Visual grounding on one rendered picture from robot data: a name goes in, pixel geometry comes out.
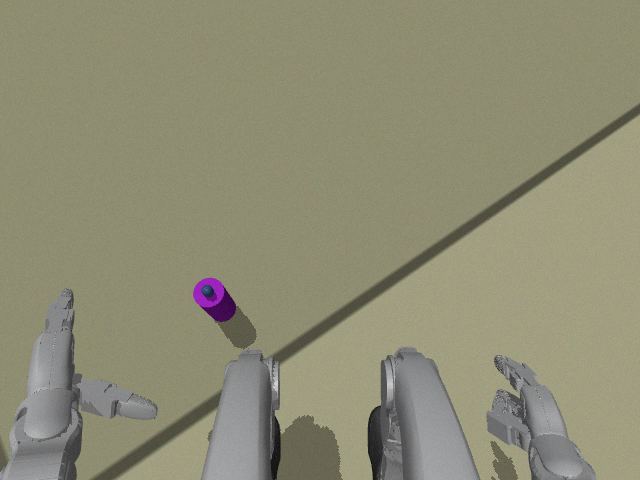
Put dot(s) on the left robot arm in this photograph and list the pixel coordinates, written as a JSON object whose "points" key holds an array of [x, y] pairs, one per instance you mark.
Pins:
{"points": [[45, 440]]}

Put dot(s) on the right robot arm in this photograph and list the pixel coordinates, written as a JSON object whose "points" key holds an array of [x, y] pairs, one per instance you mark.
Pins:
{"points": [[554, 457]]}

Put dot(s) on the bottle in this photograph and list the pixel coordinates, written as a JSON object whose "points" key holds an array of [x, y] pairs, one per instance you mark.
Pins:
{"points": [[211, 295]]}

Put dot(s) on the left robot hand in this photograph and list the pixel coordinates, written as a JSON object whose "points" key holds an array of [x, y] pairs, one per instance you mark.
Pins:
{"points": [[52, 367]]}

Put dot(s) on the right robot hand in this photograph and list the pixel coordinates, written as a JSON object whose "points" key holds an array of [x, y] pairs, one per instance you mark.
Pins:
{"points": [[535, 413]]}

